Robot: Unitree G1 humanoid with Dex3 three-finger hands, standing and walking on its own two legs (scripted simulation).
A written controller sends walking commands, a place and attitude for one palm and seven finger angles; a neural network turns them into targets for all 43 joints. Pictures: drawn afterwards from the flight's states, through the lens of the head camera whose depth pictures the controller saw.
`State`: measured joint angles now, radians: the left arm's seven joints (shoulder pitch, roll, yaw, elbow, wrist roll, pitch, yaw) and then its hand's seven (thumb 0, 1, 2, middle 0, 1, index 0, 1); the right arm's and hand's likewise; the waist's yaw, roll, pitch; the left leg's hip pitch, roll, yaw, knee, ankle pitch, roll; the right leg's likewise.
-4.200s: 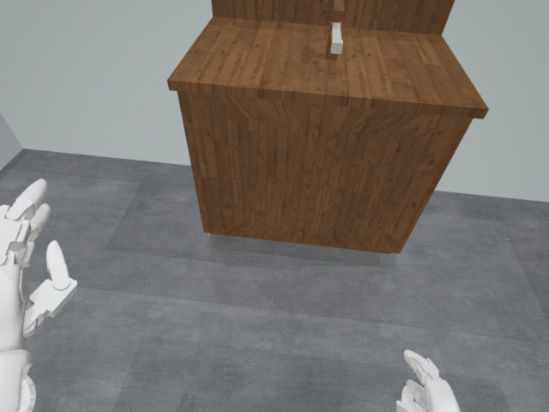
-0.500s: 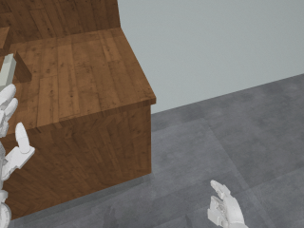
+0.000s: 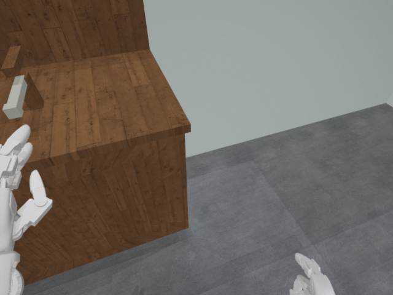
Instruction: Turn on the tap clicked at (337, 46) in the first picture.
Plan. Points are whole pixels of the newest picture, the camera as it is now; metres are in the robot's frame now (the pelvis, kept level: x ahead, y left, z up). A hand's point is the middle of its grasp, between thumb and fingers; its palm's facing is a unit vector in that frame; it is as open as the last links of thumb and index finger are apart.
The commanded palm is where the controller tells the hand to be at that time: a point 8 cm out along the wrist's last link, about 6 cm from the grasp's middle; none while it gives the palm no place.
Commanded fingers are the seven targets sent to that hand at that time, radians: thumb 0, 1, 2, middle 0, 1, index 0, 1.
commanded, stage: come to a stop and stand still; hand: left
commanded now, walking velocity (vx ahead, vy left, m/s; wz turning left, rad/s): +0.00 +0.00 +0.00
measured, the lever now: (13, 110) +0.47 +0.47 +0.13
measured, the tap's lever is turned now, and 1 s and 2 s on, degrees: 0 0 0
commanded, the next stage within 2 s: look again from close up in 0.44 s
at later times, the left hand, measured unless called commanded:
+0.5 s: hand (35, 215) +0.19 +0.26 +0.16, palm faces +0.41 -0.83 -0.39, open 7.5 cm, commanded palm +0.14 +0.29 +0.18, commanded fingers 0.00 0.90 0.90 -0.20 -0.30 -0.20 -0.30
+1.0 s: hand (10, 178) +0.25 +0.32 +0.17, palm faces +0.47 -0.81 -0.34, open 7.5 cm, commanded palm +0.19 +0.33 +0.18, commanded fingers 0.00 0.90 0.90 -0.20 -0.30 -0.20 -0.30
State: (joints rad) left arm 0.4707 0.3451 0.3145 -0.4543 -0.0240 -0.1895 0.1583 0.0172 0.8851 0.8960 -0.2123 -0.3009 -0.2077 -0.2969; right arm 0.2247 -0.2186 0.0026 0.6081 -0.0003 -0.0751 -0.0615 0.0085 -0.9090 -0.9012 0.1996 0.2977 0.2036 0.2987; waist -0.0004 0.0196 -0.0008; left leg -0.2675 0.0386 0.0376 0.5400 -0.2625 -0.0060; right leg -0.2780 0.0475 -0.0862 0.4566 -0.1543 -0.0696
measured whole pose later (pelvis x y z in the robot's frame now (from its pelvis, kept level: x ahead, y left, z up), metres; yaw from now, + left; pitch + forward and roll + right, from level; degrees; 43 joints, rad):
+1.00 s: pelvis +0.03 +0.04 +0.00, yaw +1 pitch -1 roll +0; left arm 0.33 0.37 0.39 -0.38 -0.04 -0.28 0.09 0.02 0.88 0.90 -0.22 -0.30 -0.21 -0.30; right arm 0.25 -0.16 0.04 0.60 0.00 -0.18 0.00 0.01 -0.91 -0.90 0.20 0.30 0.21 0.30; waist 0.06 -0.05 0.06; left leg -0.21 -0.06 0.01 0.47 -0.25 0.06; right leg -0.25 0.00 -0.03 0.48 -0.21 -0.01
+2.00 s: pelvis +0.15 +0.13 +0.00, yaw +1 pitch -2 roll +2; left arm 0.42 0.34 0.36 -0.53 -0.04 -0.23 0.13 0.02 0.88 0.90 -0.22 -0.30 -0.21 -0.30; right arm 0.21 -0.25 -0.02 0.61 -0.01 -0.09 -0.04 0.01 -0.91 -0.90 0.20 0.30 0.20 0.30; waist 0.02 -0.03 0.08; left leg -0.38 0.10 0.03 0.68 -0.20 0.00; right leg -0.28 -0.10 -0.12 0.59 -0.28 -0.01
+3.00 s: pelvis +0.15 +0.24 +0.00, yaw +2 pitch -1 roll -2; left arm 0.39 0.37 0.40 -0.54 -0.04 -0.24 0.13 0.02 0.89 0.90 -0.21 -0.30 -0.21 -0.30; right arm 0.15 -0.18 0.04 0.59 0.00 -0.16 0.02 0.01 -0.91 -0.90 0.20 0.30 0.21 0.30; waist 0.04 -0.01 0.11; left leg -0.29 -0.01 0.06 0.52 -0.22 0.06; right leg -0.22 -0.06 0.00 0.45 -0.21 0.04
